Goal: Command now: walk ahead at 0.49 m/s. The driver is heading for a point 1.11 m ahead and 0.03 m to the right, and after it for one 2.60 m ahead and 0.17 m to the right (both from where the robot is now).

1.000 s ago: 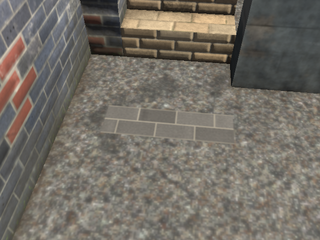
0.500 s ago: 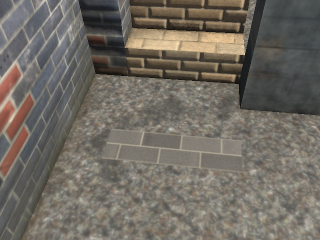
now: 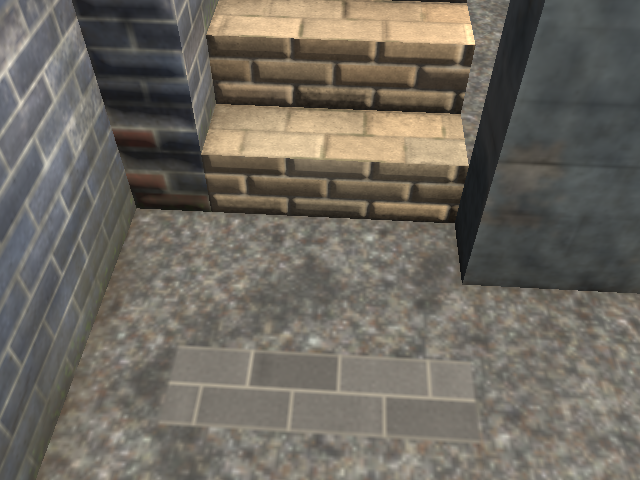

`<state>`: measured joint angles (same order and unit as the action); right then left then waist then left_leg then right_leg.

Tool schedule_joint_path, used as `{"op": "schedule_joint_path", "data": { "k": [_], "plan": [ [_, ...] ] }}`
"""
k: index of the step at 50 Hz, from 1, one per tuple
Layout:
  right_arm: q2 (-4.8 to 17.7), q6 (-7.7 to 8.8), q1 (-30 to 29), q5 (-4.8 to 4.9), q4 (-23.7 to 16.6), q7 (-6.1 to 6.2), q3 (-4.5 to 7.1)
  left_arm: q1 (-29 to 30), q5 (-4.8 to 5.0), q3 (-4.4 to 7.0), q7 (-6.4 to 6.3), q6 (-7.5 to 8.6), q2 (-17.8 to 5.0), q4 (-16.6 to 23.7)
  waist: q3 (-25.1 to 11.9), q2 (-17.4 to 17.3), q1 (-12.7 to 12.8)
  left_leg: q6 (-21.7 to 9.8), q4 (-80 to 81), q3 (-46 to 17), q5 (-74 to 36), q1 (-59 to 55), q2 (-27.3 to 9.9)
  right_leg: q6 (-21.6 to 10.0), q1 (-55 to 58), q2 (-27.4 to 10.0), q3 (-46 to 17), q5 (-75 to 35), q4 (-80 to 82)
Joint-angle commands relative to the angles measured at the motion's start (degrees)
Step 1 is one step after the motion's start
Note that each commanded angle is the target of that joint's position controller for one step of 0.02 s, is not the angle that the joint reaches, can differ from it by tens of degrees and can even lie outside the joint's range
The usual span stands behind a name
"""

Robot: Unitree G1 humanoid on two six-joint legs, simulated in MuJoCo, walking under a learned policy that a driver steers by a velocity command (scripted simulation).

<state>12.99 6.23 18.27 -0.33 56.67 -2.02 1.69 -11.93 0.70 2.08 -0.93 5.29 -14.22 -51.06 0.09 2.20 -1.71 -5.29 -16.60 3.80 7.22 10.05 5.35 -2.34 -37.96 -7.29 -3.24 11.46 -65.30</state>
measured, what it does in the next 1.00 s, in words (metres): walks ahead: right foot, then left foot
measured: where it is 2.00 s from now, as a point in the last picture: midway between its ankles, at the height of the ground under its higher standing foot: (331, 295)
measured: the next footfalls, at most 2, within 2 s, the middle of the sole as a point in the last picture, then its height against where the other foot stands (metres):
right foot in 0.30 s outside the picture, level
left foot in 0.86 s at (292, 421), level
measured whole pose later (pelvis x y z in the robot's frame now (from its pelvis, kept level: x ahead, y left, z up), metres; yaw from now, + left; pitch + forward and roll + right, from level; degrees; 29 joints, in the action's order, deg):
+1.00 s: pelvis +0.56 -0.01 -0.01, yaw +1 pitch +2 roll +0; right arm 15.4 5.5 10.1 -0.1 50.2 -1.8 3.0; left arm -16.9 0.1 1.6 0.1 6.0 -15.0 -54.0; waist 1.3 1.1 0.2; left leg -4.2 -25.8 2.8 8.3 19.6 2.8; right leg -1.6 -26.3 -3.2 -1.5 19.6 -70.2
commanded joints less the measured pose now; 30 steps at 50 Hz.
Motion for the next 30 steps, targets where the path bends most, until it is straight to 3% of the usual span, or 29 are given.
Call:
{"op": "schedule_joint_path", "data": {
  "k": [1, 5, 10, 12, 13, 14, 15, 16, 17, 18, 19, 20, 22, 24, 28, 30],
  "plan": [
    [7.5, 1.04, -2.4, 0.07, -3.2, 1.11, 1.18, -2.1, -0.73, 0.77, -0.39, -0.2, -2.6, 2.4, 3.2, -4.3, 2.7, -9.8, 11.8, -11.9, -3.8, 6.3, -16.0, 1.6, -1.0, -2.4, -0.1, -9.2, 8.0],
    [9.1, 0.27, 2.3, 1.0, -2.2, 1.99, 1.45, 7.3, -0.18, 0.38, 0.33, 0.47, -1.7, 4.8, 3.1, -4.3, -0.7, -7.3, 10.9, -9.2, -4.7, 1.1, -15.1, 2.0, 0.7, 0.2, 2.1, -17.6, 24.7],
    [9.7, -0.94, 6.5, 1.54, -0.3, 2.13, 1.81, 14.3, 0.57, 0.18, 2.08, 0.99, -2.5, 7.7, 4.7, -5.2, -2.8, -6.5, 6.7, -10.3, -3.2, -8.3, -18.7, 1.0, 0.6, 1.8, 2.5, -12.5, 33.4],
    [10.4, -1.55, 5.9, 1.57, -0.2, 2.26, 2.16, 12.9, 0.58, 0.57, 2.66, 1.5, -3.8, 8.0, 3.9, -5.9, -1.2, -5.5, 3.6, -11.1, -6.1, -10.8, -20.1, -0.6, 3.9, 2.8, 3.0, -7.8, 35.8],
    [10.8, -1.87, 4.8, 1.54, -0.4, 2.29, 2.26, 9.8, 0.53, 1.13, 2.74, 1.74, -4.8, 7.4, 2.2, -6.5, 0.9, -4.8, 0.0, -10.5, -12.7, -10.9, -19.7, -1.6, 8.9, 4.2, 4.2, -6.1, 37.0],
    [10.1, -2.19, 3.8, 1.27, -0.8, 2.27, 1.95, 2.4, 0.42, 2.36, 2.57, 1.88, -6.9, 5.2, -2.0, -6.1, 4.7, -3.5, -8.8, -8.2, -22.1, -9.8, -17.0, -3.0, 18.6, 6.1, 5.7, -5.7, 38.2],
    [7.8, -2.17, 3.2, 0.44, -2.0, 2.24, 0.97, -9.3, 0.06, 3.94, 2.12, 2.0, -11.0, 2.2, -10.4, -2.9, 9.1, -1.4, -24.5, -4.9, -20.2, -1.5, -13.5, -6.3, 35.5, 0.9, -0.1, -7.1, 36.6],
    [1.1, -0.91, 9.1, 0.22, -3.0, 1.7, -1.09, -16.9, -0.83, 5.6, 2.01, 1.5, -17.7, 0.7, -18.7, 11.6, 8.1, 3.2, -48.0, -0.6, 1.8, 22.9, -3.7, -15.3, 58.9, -13.4, -25.0, -1.0, 40.1],
    [3.3, 0.7, 9.1, 1.18, -2.1, 1.4, -0.76, -17.8, -0.71, 4.31, 2.24, 1.45, -13.1, 0.4, -22.3, 12.7, 8.5, 2.6, -57.4, -9.6, 24.1, 31.3, -2.6, -17.3, 61.3, -16.3, -39.5, 3.8, 47.9],
    [8.8, 1.66, 3.1, 2.72, -4.0, 1.15, 0.67, -12.2, -0.33, 3.16, 1.9, 1.49, -10.1, 1.5, -12.9, 8.7, 7.2, 1.5, -60.2, -10.3, 20.9, 36.4, -6.4, -13.8, 53.9, -14.4, -31.4, 4.6, 48.5],
    [9.3, 1.87, -2.2, 2.54, -5.5, 1.25, 0.59, -6.8, -0.54, 2.51, 1.67, 1.35, -8.3, 3.2, -8.4, 3.5, 6.1, 1.2, -58.8, -8.4, 15.4, 36.2, -9.3, -12.3, 46.4, -12.7, -24.2, 1.2, 49.8],
    [8.4, 1.53, -3.8, 1.7, -5.7, 1.49, 0.71, -3.1, -0.68, 1.87, 1.8, 1.28, -6.7, 3.9, -4.8, 0.2, 4.3, 1.6, -54.8, -7.7, 11.0, 33.9, -11.4, -11.5, 39.1, -10.3, -18.6, -2.7, 52.0],
    [6.2, -0.19, -1.9, 1.01, -5.3, 1.64, 0.79, -1.1, -1.06, 1.23, 2.2, 1.43, -5.0, 3.6, -2.6, 2.1, 1.2, 2.4, -49.3, -7.6, 6.7, 27.2, -13.3, -10.1, 30.8, -6.6, -11.6, -7.0, 55.6],
    [4.7, -1.4, -1.4, 0.87, -5.3, 1.87, 0.61, -2.8, -0.84, 1.54, 2.25, 1.84, -6.2, 2.4, -1.5, 2.0, 0.2, 3.2, -46.7, -6.7, 4.2, 27.0, -13.3, -10.7, 28.6, -5.7, -7.6, -13.0, 57.1],
    [4.9, -1.5, -9.3, -0.15, -8.3, 2.02, 0.94, -7.1, -0.9, 1.84, 1.4, 1.28, -7.9, 0.2, 0.7, 0.9, 1.8, 4.5, -35.0, -6.3, -6.2, 31.8, -13.0, -10.0, 30.6, -4.7, -3.2, -19.5, 58.1],
    [4.5, -0.84, -14.8, 0.13, -10.0, 1.15, 0.75, -8.7, -0.97, 1.2, 0.66, 0.23, -6.8, -0.6, 1.5, 0.5, 3.3, 4.3, -27.7, -5.4, -12.7, 31.4, -12.1, -8.8, 31.3, -3.9, -1.2, -18.1, 58.7]
  ]
}}
Keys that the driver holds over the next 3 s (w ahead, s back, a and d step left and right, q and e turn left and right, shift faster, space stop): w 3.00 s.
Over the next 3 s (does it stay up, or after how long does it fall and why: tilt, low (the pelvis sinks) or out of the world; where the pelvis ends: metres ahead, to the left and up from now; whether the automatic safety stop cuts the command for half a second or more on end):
stays up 1.39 -0.14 0.23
